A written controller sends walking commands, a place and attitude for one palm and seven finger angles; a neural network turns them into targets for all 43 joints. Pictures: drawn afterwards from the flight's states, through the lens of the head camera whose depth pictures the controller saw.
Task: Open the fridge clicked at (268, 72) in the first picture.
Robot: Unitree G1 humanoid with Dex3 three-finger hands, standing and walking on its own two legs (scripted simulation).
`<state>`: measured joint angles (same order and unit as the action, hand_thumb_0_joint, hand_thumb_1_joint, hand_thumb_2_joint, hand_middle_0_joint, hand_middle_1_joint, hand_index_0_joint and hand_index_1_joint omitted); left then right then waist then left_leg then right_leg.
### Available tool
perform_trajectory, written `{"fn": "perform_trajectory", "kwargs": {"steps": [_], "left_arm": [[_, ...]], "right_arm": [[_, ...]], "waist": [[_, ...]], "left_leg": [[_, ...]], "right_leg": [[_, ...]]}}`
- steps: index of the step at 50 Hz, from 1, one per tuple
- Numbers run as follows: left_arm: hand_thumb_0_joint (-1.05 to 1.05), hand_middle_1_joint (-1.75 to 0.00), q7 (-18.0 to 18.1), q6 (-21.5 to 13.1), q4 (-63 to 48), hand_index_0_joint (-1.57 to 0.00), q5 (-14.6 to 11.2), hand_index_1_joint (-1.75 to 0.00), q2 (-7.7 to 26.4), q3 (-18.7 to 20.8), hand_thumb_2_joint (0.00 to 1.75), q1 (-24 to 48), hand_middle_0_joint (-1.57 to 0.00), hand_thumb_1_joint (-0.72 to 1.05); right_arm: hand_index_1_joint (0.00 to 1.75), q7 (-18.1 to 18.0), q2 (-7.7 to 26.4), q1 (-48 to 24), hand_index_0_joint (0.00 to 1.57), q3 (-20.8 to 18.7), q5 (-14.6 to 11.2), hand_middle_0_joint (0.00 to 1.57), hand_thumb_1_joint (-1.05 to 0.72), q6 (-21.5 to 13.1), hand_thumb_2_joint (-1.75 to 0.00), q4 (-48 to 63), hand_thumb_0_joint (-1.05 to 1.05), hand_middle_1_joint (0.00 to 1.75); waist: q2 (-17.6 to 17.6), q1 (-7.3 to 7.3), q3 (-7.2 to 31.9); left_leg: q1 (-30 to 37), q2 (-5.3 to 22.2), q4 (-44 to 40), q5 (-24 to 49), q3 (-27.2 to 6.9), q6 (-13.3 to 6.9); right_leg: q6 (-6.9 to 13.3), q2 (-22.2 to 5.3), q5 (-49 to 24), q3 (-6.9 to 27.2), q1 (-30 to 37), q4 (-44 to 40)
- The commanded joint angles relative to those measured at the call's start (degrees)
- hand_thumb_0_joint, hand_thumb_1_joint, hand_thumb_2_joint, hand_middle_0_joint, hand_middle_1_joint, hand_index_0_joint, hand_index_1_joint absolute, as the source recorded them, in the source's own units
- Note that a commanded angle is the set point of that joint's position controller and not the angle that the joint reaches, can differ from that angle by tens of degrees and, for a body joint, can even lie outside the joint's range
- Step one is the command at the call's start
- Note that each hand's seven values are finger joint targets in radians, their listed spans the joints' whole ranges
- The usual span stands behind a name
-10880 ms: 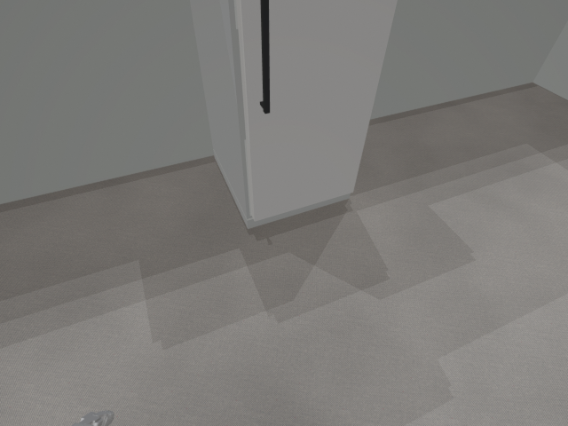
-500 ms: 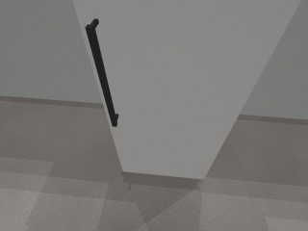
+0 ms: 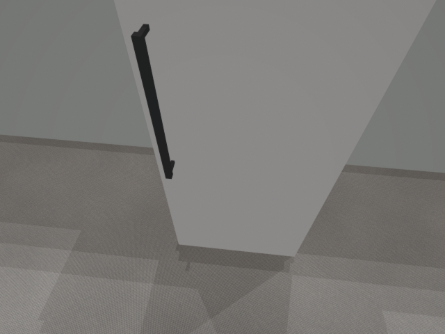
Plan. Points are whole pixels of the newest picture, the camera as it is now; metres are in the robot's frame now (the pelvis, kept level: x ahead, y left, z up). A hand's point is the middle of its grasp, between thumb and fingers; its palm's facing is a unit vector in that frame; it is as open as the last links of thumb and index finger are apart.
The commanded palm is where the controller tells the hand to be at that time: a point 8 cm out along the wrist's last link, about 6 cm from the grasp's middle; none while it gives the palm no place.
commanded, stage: look again from close up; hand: left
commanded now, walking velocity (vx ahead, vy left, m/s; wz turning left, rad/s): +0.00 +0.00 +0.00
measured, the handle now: (159, 117) +0.54 +0.19 +0.08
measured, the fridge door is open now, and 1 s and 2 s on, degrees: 0 0 0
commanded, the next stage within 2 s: shuffle to correct the standing spot in 0.48 s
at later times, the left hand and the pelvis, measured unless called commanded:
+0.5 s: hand out of the picture +0.02 +0.18 -0.17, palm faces +0.03 -0.98 -0.20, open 7.4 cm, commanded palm none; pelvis +0.00 +0.00 +0.00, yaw +0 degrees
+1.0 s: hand out of the picture +0.03 +0.20 -0.19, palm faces +0.03 -0.99 -0.16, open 7.4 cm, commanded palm none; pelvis +0.05 +0.03 -0.01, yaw -1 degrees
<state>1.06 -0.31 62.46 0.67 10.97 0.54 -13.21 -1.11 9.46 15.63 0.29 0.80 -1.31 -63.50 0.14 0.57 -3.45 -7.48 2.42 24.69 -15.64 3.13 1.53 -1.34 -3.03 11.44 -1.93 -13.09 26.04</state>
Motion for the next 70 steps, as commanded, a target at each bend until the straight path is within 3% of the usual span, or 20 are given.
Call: {"fn": "perform_trajectory", "kwargs": {"steps": [1,29,35,40,42,44,45,47,49,51,53,55,56,57,60,62,64,65,66,70], "left_arm": [[0.00,-0.30,0.4,-0.9,-2.0,-0.20,0.1,-0.30,6.3,1.0,0.90,-2.4,-0.20,0.90],[0.00,-0.30,0.4,-1.4,-1.7,-0.20,0.2,-0.30,6.8,1.3,0.90,-2.2,-0.20,0.90],[0.00,-0.30,0.2,-0.2,-1.7,-0.20,0.7,-0.30,6.3,1.8,0.90,-5.1,-0.20,0.90],[0.00,-0.30,0.3,0.0,-3.0,-0.20,0.8,-0.30,7.7,3.4,0.90,-6.4,-0.20,0.90],[0.00,-0.30,0.2,0.1,-3.8,-0.20,0.7,-0.30,6.0,3.4,0.90,-4.7,-0.20,0.90],[0.00,-0.30,-0.2,0.2,-5.2,-0.20,0.8,-0.30,2.3,2.9,0.90,-3.4,-0.20,0.90],[0.00,-0.30,-0.3,-0.1,-6.1,-0.20,1.0,-0.30,0.2,2.4,0.90,-2.1,-0.20,0.90],[0.00,-0.30,-0.4,-0.9,-7.2,-0.20,1.1,-0.30,-0.2,2.1,0.90,0.3,-0.20,0.90],[0.00,-0.30,-0.6,-1.5,-6.6,-0.20,0.6,-0.30,-1.4,2.1,0.90,0.5,-0.20,0.90],[0.00,-0.30,-0.7,-1.7,-5.5,-0.20,0.4,-0.30,-2.3,2.1,0.90,-1.8,-0.20,0.90],[0.00,-0.30,-0.2,-2.1,-2.3,-0.20,0.1,-0.30,-0.5,2.5,0.90,-10.2,-0.20,0.90],[0.00,-0.30,1.0,-2.4,0.3,-0.20,-0.1,-0.30,5.8,3.2,0.90,-15.5,-0.20,0.90],[0.00,-0.30,1.2,-2.0,0.0,-0.20,-0.2,-0.30,6.7,3.0,0.90,-14.4,-0.20,0.90],[0.00,-0.30,1.7,-1.7,-0.4,-0.20,0.1,-0.30,5.7,3.0,0.90,-12.0,-0.20,0.90],[0.00,-0.30,2.2,-0.7,-2.4,-0.20,0.7,-0.30,3.6,2.4,0.90,-5.0,-0.20,0.90],[0.00,-0.30,2.1,0.3,-4.2,-0.20,-0.1,-0.30,3.3,2.8,0.90,-2.4,-0.20,0.90],[0.00,-0.30,1.7,1.2,-5.9,-0.20,-0.7,-0.30,0.4,2.6,0.90,-2.3,-0.20,0.90],[0.00,-0.30,1.7,1.6,-6.0,-0.20,-0.3,-0.30,0.4,2.8,0.90,-2.4,-0.20,0.90],[0.00,-0.30,1.6,2.0,-5.9,-0.20,0.2,-0.30,-0.3,2.8,0.90,-1.6,-0.20,0.90],[0.00,-0.30,1.1,1.2,-3.9,-0.20,0.5,-0.30,-0.7,2.1,0.90,-4.7,-0.20,0.90]], "right_arm": [[0.30,-0.6,6.3,3.3,0.20,-1.3,0.0,0.20,-0.90,-0.6,-0.90,1.6,0.00,0.30],[0.30,-0.7,6.7,2.1,0.20,-1.6,0.1,0.20,-0.90,-0.7,-0.90,1.3,0.00,0.30],[0.30,0.1,3.8,5.4,0.20,-0.9,0.8,0.20,-0.90,0.9,-0.90,1.2,0.00,0.30],[0.30,0.4,2.4,7.8,0.20,-1.2,0.8,0.20,-0.90,0.9,-0.90,2.0,0.00,0.30],[0.30,0.4,2.1,10.8,0.20,-1.0,0.8,0.20,-0.90,0.4,-0.90,1.3,0.00,0.30],[0.30,-0.1,5.1,14.6,0.20,-1.7,0.9,0.20,-0.90,-0.4,-0.90,0.4,0.00,0.30],[0.30,-0.5,6.8,15.6,0.20,-2.2,0.9,0.20,-0.90,-0.6,-0.90,0.3,0.00,0.30],[0.30,-1.0,5.2,16.8,0.20,-1.8,1.0,0.20,-0.90,-1.1,-0.90,0.2,0.00,0.30],[0.30,-1.2,4.7,16.7,0.20,-1.6,1.2,0.20,-0.90,-1.5,-0.90,0.1,0.00,0.30],[0.30,-1.8,3.9,13.9,0.20,-1.3,0.7,0.20,-0.90,-1.6,-0.90,0.3,0.00,0.30],[0.30,-2.1,3.7,12.0,0.20,-1.2,-0.5,0.20,-0.90,-2.0,-0.90,0.8,0.00,0.30],[0.30,-2.1,1.7,11.8,0.20,-1.4,-1.5,0.20,-0.90,-2.0,-0.90,1.6,0.00,0.30],[0.30,-2.4,0.9,11.9,0.20,-1.8,-1.5,0.20,-0.90,-1.2,-0.90,1.6,0.00,0.30],[0.30,-2.5,-1.2,9.8,0.20,-1.9,-1.4,0.20,-0.90,-0.3,-0.90,1.5,0.00,0.30],[0.30,-2.0,-3.3,10.4,0.20,-1.9,-1.3,0.20,-0.90,1.1,-0.90,0.4,0.00,0.30],[0.30,-1.7,-2.9,13.8,0.20,-2.1,-0.8,0.20,-0.90,0.7,-0.90,-1.5,0.00,0.30],[0.30,-2.1,2.0,10.1,0.20,-2.7,0.3,0.20,-0.90,0.4,-0.90,0.5,0.00,0.30],[0.30,-1.9,3.2,7.0,0.20,-3.0,0.6,0.20,-0.90,0.7,-0.90,2.0,0.00,0.30],[0.30,-2.1,2.5,4.6,0.20,-2.9,0.7,0.20,-0.90,0.4,-0.90,2.6,0.00,0.30],[0.30,-2.1,3.1,2.3,0.20,-2.8,0.5,0.20,-0.90,0.2,-0.90,3.3,0.00,0.30]], "waist": [[0.3,0.04,-0.3],[0.1,0.04,1.0],[4.6,0.81,-3.1],[9.4,0.34,-4.0],[4.2,-1.08,-4.8],[-9.2,-2.01,-4.1],[-15.7,-2.60,-5.2],[-13.5,-3.22,-5.7],[-8.8,-2.69,-3.9],[-5.3,-0.63,-2.7],[-1.5,2.97,4.3],[7.7,3.12,10.1],[6.1,2.22,9.2],[13.2,2.07,6.0],[10.8,-0.60,2.1],[2.1,-2.13,2.7],[-11.3,-0.12,2.1],[-9.8,0.25,2.0],[-12.3,0.56,-0.4],[-4.9,1.46,0.2]], "left_leg": [[-4.8,3.7,-6.2,5.3,-3.6,-2.5],[-3.6,3.7,-5.4,7.7,-3.1,-2.0],[-9.3,-0.1,-1.0,-7.5,-0.1,-2.0],[-8.6,-1.0,5.8,-6.6,1.6,-2.3],[-5.0,-0.3,0.4,-5.3,0.3,-2.7],[-2.7,6.5,-7.4,-5.2,-8.2,-5.3],[-1.1,11.0,-11.3,-2.9,-13.0,-8.0],[5.6,13.1,-9.0,17.0,-15.1,-12.4],[7.4,12.7,-5.2,33.5,-11.5,-13.0],[4.4,9.8,-1.5,42.7,-6.4,-9.7],[-1.4,6.2,5.6,41.4,-2.7,-5.4],[-12.4,0.4,12.3,7.9,-0.1,-1.7],[-13.1,-1.0,14.8,-9.6,-0.2,-1.0],[-13.9,0.1,17.6,-15.6,-0.4,-0.7],[-9.6,1.0,12.0,-11.4,-1.1,-0.9],[-1.4,1.8,-1.5,12.7,0.1,-1.0],[-4.5,13.2,-4.4,35.7,-9.7,-7.4],[-7.6,14.4,-5.3,30.4,-9.5,-9.5],[-8.7,13.9,-6.0,30.7,-9.8,-10.1],[-3.7,9.9,-1.0,30.6,-6.8,-7.8]], "right_leg": [[3.0,-3.1,-2.7,3.9,2.5,-4.0],[3.1,-3.7,-6.4,3.8,3.3,-4.1],[4.7,-5.6,18.7,8.2,0.5,-8.1],[7.6,-9.9,25.8,12.3,-4.3,-12.3],[6.8,-6.8,21.2,8.1,-7.3,-6.4],[4.4,0.6,14.7,-1.0,-9.9,7.4],[3.6,2.6,14.5,-4.9,-13.7,14.4],[4.0,1.6,19.3,-3.7,-20.7,22.0],[4.2,0.4,19.4,-3.6,-18.2,19.9],[3.6,0.9,10.7,-4.5,-8.6,7.9],[3.2,-0.8,-12.0,-1.7,9.0,-1.3],[10.6,-14.8,-51.0,9.6,22.3,3.9],[14.1,-19.1,-60.1,9.3,20.9,2.8],[15.2,-18.2,-62.4,8.5,16.7,2.7],[12.8,-15.1,-46.3,4.2,5.8,1.7],[7.6,-9.5,-29.6,1.1,1.0,7.4],[1.9,-0.9,3.6,-3.2,-1.9,11.7],[2.1,0.1,14.0,-2.0,-0.4,14.6],[1.9,-0.2,15.1,-1.2,-1.8,15.4],[1.7,-0.9,1.8,0.0,-0.3,3.2]]}}
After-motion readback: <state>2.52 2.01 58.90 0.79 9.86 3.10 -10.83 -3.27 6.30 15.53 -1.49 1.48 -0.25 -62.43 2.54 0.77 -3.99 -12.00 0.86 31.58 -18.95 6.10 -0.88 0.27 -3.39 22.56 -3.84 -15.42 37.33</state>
